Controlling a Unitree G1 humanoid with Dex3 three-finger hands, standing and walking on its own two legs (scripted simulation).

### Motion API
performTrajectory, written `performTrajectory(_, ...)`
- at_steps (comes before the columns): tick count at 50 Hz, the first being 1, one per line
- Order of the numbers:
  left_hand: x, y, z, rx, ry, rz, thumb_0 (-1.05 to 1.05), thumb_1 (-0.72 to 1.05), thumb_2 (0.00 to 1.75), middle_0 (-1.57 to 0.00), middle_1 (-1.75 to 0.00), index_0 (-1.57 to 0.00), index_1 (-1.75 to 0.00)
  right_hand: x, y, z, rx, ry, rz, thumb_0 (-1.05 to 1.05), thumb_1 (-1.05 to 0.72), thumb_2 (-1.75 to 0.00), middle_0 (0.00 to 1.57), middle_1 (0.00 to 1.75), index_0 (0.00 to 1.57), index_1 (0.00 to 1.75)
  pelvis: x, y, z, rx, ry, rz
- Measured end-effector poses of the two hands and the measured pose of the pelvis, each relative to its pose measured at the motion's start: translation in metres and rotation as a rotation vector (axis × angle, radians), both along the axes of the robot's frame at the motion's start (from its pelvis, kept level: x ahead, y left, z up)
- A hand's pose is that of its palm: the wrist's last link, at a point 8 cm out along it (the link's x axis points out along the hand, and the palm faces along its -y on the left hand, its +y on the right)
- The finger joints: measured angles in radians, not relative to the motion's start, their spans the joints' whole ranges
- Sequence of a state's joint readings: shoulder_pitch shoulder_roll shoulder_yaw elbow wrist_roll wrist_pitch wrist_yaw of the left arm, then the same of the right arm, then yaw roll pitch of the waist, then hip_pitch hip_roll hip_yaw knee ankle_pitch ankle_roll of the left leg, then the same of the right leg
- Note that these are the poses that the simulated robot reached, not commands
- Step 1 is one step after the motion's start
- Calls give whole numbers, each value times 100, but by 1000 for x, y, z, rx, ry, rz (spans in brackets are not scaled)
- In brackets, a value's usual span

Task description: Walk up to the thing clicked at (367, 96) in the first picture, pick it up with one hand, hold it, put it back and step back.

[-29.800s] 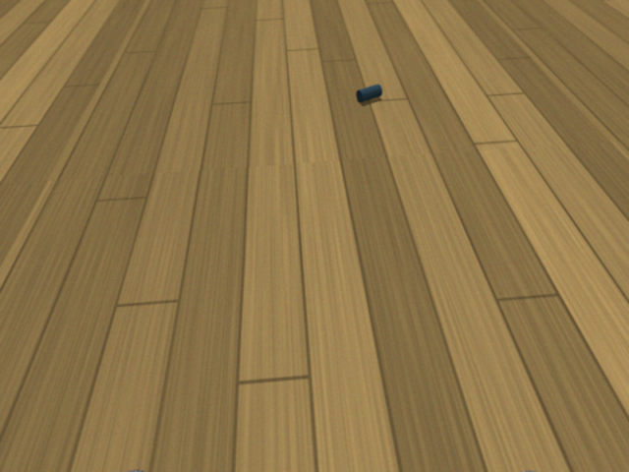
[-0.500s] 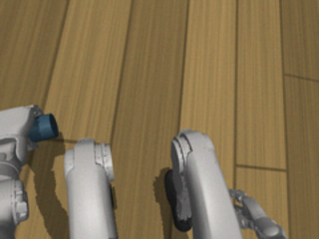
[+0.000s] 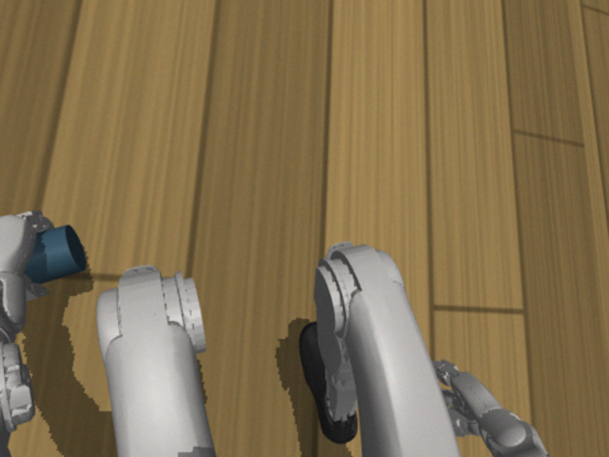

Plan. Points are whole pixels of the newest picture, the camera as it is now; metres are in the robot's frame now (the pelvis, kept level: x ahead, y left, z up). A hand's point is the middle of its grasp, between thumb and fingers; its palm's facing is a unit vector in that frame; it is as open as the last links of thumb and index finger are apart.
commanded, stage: rest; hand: left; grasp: from above
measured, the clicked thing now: (22, 263) +0.34 +0.35 -0.24
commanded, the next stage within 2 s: open in 0.58 s
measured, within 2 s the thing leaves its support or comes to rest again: rests again in 0.98 s
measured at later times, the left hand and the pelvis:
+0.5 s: hand (23, 268) +0.34 +0.34 -0.23, palm faces -0.44 -0.21 -0.87, open 9.7 cm; pelvis +0.00 +0.00 -0.01, yaw -1 degrees
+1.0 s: hand (24, 269) +0.34 +0.34 -0.23, palm faces -0.43 -0.18 -0.88, open 10.4 cm; pelvis +0.00 +0.01 -0.01, yaw -2 degrees
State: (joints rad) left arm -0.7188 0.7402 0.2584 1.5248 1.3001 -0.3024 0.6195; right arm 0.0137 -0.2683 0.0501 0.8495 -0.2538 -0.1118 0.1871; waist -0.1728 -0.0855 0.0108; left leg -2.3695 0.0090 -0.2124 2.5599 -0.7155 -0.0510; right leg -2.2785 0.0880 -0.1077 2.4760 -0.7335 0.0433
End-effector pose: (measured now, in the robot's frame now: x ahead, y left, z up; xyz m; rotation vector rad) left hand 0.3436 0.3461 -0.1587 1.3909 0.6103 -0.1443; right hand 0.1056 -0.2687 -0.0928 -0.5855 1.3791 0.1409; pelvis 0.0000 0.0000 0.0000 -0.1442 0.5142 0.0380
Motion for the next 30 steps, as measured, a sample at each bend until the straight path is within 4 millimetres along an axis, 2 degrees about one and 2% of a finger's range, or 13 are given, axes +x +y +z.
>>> performTrajectory(18, 0, 2, -13, 2, -2, 16, -2, 4, 43, -78, -37, -79, -39, 9, 12, -4, 44, -6, 54, 0, -90, -89, 20, 30, 20, 30, 2, 2, -5, -13, -14, -7)
performTrajectory(30, -1, 3, -17, -3, 6, 11, -2, 3, 45, -76, -43, -77, -45, 5, 11, -1, 39, 4, 86, 0, -90, -89, 20, 30, 20, 30, 0, 3, -8, -20, -37, -11)
